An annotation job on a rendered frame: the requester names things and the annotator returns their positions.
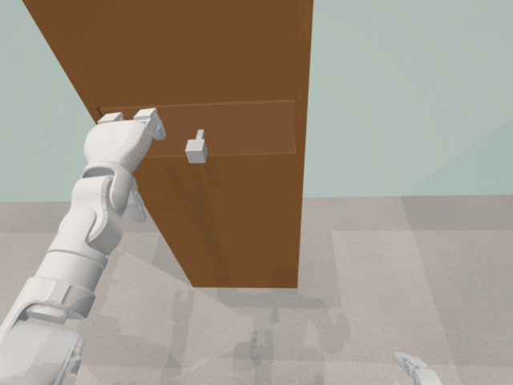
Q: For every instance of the handle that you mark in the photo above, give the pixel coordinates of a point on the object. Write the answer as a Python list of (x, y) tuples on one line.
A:
[(196, 150)]

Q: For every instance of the cabinet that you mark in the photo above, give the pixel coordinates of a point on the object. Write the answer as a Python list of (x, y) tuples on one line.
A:
[(234, 221)]

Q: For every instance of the drawer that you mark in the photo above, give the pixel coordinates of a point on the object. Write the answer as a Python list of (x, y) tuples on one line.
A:
[(229, 127)]

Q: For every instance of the robot right hand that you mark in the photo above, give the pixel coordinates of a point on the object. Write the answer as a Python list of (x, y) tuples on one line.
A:
[(416, 369)]

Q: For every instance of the left robot upper arm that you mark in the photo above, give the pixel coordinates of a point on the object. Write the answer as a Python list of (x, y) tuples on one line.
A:
[(36, 354)]

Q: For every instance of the left robot forearm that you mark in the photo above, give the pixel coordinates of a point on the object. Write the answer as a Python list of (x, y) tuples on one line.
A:
[(64, 284)]

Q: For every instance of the robot left hand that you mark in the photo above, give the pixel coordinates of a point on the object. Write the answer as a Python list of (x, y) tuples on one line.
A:
[(125, 143)]

